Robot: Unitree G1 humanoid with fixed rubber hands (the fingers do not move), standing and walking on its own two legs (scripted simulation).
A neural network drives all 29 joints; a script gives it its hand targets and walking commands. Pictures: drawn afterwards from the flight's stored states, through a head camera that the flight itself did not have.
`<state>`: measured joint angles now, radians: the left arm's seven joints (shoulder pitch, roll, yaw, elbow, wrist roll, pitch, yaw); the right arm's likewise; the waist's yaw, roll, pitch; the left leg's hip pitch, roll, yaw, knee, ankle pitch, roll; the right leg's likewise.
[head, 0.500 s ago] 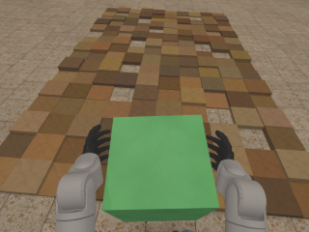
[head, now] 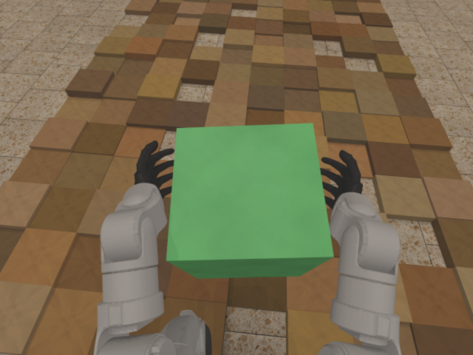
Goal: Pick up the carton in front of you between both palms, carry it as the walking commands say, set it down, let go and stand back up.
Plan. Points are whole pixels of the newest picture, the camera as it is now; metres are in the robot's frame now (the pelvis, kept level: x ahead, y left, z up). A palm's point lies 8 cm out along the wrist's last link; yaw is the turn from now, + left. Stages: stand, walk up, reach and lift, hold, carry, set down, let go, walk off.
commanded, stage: carry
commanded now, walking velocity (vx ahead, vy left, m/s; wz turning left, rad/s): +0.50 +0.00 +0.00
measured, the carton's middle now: (246, 212) +0.34 +0.00 +0.02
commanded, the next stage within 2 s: none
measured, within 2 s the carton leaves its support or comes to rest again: neither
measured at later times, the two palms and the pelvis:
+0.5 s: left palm (194, 29) +0.69 +0.12 +0.17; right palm (340, 36) +0.71 -0.19 +0.16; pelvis +0.36 -0.04 -0.01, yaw +0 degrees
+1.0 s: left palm out of the picture +1.06 +0.11 +0.11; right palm out of the picture +1.03 -0.20 +0.11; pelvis +0.69 -0.03 +0.00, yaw +0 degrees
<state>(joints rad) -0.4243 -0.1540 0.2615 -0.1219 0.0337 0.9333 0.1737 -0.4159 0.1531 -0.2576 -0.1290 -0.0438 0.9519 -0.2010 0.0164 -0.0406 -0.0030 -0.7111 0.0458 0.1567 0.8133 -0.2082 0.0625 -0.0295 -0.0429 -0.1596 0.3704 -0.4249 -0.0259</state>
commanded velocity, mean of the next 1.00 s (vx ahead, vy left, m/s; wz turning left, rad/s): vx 0.50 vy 0.00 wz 0.00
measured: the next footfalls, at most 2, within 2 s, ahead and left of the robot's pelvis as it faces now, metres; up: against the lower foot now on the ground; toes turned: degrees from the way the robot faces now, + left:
right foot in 0.42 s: +0.47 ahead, -0.12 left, +0.01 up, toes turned -7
left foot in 0.80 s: +0.71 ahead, +0.07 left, +0.00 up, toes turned +6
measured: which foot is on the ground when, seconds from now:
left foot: down 0.00-0.42, up 0.44-0.78, down 0.80-1.00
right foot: down 0.00-0.04, up 0.06-0.40, down 0.42-0.90, up 0.92-1.00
